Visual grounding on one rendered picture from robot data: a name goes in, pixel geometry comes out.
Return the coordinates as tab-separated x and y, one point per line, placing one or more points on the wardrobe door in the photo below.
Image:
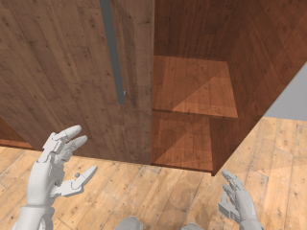
56	73
8	133

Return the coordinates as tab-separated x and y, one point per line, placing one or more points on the left robot forearm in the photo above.
35	217

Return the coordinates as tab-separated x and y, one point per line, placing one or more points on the right robot forearm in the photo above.
251	224

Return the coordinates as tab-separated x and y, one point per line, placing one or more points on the handle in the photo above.
112	49

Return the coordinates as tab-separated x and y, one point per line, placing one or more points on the robot right hand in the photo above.
241	207

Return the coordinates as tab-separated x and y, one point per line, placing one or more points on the robot left thigh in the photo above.
129	224

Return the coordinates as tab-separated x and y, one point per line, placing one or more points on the robot left hand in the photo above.
46	170

